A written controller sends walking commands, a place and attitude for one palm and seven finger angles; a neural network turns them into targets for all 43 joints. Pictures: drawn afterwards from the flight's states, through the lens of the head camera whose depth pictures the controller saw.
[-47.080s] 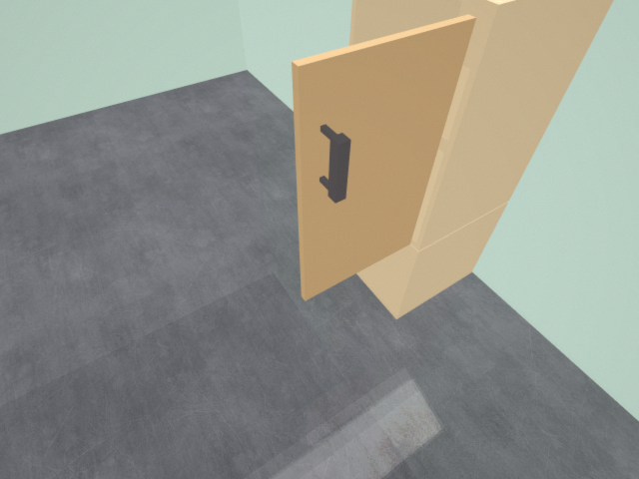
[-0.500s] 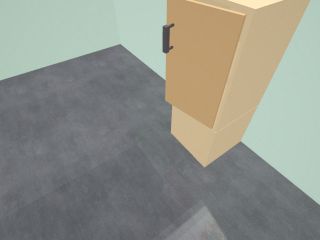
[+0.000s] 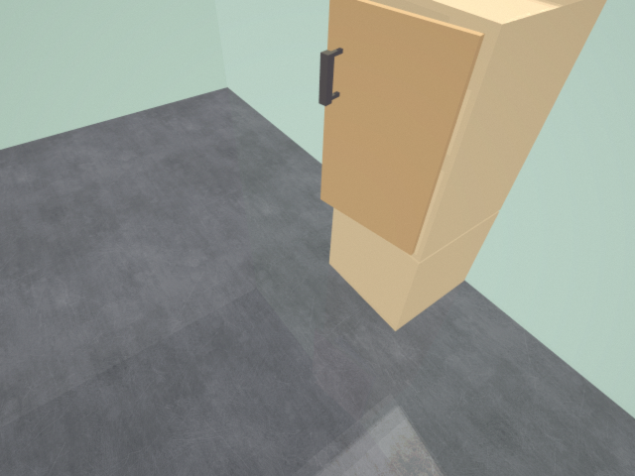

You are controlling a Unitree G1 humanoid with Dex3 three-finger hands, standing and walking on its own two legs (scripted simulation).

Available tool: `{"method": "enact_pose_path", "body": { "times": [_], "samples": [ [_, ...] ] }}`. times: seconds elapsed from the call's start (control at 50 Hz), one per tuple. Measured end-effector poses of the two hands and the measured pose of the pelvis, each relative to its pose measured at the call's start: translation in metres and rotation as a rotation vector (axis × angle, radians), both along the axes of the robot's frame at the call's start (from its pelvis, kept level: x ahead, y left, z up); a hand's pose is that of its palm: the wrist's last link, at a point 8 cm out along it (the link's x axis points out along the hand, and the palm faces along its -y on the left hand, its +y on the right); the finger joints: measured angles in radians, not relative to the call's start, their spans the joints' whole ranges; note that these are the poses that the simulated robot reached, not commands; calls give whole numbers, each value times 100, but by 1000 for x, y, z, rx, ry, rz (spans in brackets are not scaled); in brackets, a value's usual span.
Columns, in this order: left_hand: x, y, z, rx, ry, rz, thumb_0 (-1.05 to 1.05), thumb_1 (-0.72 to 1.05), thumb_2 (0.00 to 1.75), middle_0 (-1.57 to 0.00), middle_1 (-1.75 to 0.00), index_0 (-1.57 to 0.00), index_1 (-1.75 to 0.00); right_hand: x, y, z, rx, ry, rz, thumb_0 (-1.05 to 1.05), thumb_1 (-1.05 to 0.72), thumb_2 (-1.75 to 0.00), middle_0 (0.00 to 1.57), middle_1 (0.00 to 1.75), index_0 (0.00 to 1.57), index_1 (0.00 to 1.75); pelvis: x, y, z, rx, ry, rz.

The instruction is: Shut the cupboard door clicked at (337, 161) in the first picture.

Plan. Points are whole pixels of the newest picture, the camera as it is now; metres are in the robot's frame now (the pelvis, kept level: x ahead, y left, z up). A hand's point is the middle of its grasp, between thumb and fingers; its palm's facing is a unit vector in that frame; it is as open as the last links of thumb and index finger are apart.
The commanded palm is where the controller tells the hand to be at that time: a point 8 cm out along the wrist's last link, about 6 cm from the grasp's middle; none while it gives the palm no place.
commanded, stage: look to check the result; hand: left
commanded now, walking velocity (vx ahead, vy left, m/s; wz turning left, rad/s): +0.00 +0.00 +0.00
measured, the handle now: (331, 76) +0.95 +0.01 +0.08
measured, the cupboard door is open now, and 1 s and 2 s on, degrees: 11 11 11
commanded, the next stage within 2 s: walk to a spot facing it in 0.54 s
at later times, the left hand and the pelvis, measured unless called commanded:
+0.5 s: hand out of the picture -0.02 +0.18 -0.18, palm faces +0.02 -0.98 -0.19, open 7.4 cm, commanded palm none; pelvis +0.00 +0.01 +0.00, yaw -1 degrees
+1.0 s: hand out of the picture +0.01 +0.21 -0.20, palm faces +0.19 -0.96 -0.20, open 7.4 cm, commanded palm none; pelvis +0.00 +0.02 -0.02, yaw +9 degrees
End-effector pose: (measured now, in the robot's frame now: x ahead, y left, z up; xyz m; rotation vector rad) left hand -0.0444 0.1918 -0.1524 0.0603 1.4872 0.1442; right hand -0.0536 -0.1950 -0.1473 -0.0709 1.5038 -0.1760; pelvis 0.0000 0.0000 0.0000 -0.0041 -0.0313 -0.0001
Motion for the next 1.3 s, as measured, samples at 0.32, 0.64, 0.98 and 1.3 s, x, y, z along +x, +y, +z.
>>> {"method": "enact_pose_path", "body": {
  "times": [0.32, 0.64, 0.98, 1.3],
  "samples": [
    [7, 33, 7, 65, -3, -26, 0, 91, 90, -20, -30, -20, -30, 18, 2, -3, -1, -46, 7, 0, -91, -90, 20, 30, 20, 30, 0, 10, 0, 4, 5, -13],
    [38, 35, 6, 59, -65, -51, 0, 91, 90, -20, -30, -20, -30, 32, -9, 1, -32, -67, 14, 0, -91, -90, 20, 30, 20, 30, 5, 11, 1, 4, 2, -15],
    [40, 59, -12, 96, -143, 92, 0, 91, 90, -20, -30, -20, -30, 63, -15, -8, -52, -47, 139, 0, -91, -90, 20, 30, 20, 30, -2, 16, -18, -29, 21, 143],
    [53, 96, 22, 189, -307, 214, 1, 91, 90, -20, -30, -20, -30, 143, -33, 22, -126, -187, 379, 0, -91, -90, 20, 30, 20, 30, -18, 8, -1, -49, 59, 332]
  ]
}}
